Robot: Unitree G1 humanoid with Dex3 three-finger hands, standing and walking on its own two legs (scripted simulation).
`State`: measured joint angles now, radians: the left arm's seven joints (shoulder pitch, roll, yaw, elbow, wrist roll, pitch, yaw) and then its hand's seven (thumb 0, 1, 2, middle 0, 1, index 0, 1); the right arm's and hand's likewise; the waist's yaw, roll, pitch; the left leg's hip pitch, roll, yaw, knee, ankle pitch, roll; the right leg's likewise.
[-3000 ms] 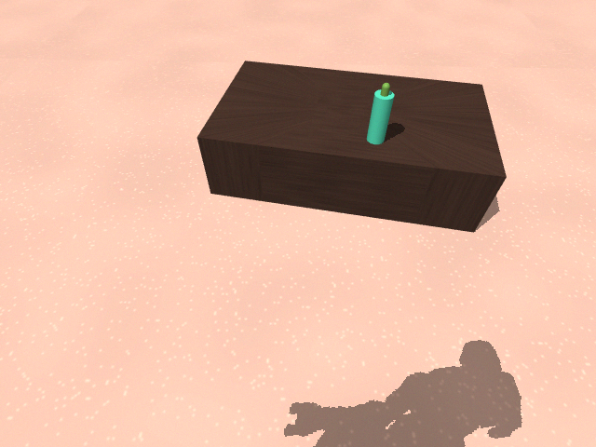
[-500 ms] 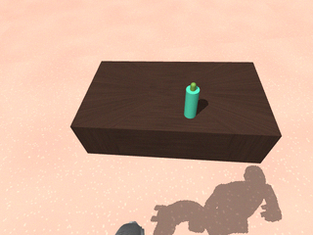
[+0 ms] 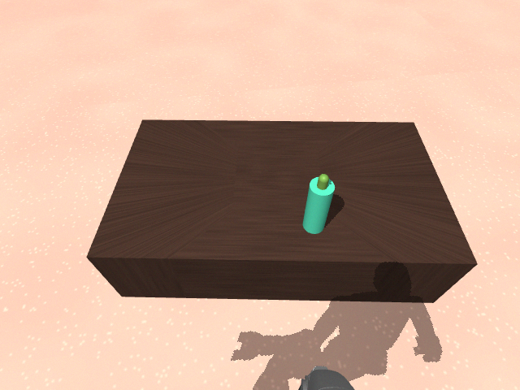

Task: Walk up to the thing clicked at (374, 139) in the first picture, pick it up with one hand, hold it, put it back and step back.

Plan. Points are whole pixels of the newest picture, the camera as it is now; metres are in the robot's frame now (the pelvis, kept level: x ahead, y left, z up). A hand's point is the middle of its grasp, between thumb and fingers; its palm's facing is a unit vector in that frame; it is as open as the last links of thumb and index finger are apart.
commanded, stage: walk up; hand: right
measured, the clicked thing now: (318, 202) +0.67 -0.19 -0.31
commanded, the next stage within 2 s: stand in 1.88 s
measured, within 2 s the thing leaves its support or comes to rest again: neither
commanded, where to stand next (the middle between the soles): +0.21 +0.02 m, yaw +0 degrees
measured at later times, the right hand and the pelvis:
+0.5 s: hand (395, 343) +0.22 -0.24 -0.15, palm faces -0.04 +0.92 -0.39, open 7.4 cm; pelvis +0.13 +0.03 -0.02, yaw +0 degrees
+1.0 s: hand (379, 313) +0.27 -0.22 -0.15, palm faces +0.00 +0.95 -0.32, open 7.4 cm; pelvis +0.16 +0.03 +0.01, yaw -2 degrees
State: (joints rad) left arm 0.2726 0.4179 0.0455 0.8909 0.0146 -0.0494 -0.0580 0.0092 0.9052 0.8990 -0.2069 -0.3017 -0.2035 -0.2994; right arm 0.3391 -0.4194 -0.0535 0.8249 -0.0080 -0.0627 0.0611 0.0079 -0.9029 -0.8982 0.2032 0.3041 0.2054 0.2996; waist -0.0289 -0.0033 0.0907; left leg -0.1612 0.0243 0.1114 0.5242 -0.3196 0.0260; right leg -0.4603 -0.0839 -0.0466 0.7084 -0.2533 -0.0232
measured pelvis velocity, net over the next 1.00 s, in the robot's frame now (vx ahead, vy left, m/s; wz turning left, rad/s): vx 0.16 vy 0.03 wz -0.03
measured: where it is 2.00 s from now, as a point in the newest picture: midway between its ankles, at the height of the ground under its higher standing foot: outside the picture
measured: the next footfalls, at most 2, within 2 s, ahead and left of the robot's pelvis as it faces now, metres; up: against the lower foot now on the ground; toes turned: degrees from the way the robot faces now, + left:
right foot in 0.06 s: +0.18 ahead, -0.12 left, +0.00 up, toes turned -3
left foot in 0.44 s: +0.25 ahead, +0.16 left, +0.00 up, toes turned +2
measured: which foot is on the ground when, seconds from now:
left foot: down 0.00-0.08, up 0.10-0.42, down 0.44-1.00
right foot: up 0.00-0.04, down 0.06-1.00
